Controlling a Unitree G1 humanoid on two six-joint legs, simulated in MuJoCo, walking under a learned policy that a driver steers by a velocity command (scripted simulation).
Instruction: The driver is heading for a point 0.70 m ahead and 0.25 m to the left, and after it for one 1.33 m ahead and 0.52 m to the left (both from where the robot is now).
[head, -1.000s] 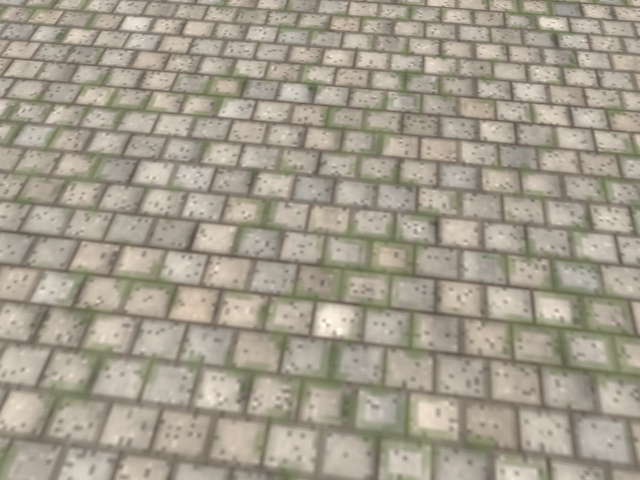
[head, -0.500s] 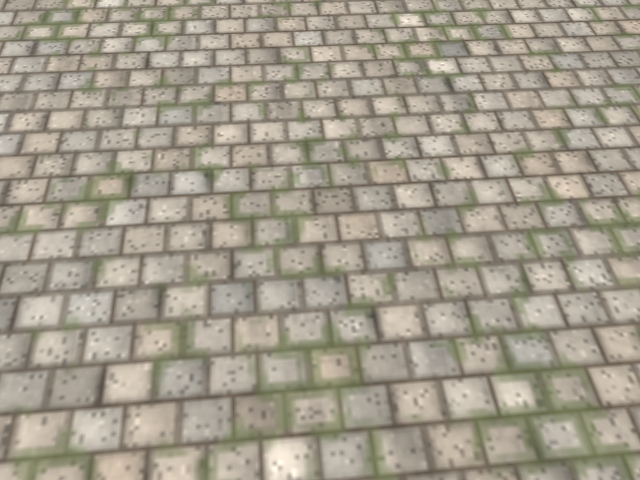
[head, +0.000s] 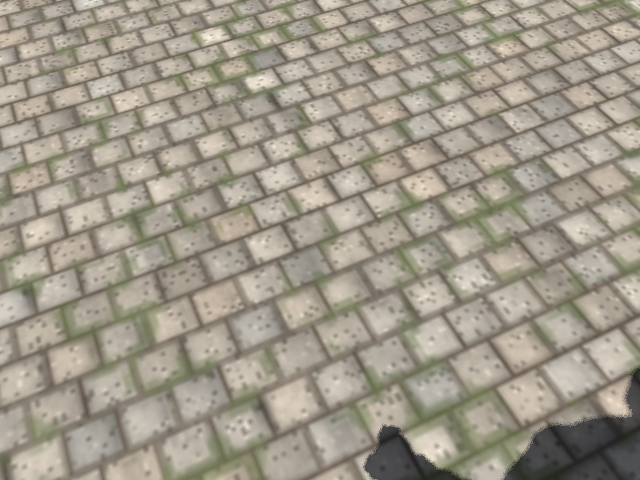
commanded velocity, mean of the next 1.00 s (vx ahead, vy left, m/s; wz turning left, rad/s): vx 0.50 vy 0.00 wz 0.43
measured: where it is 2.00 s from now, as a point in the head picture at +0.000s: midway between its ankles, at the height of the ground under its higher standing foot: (153, 275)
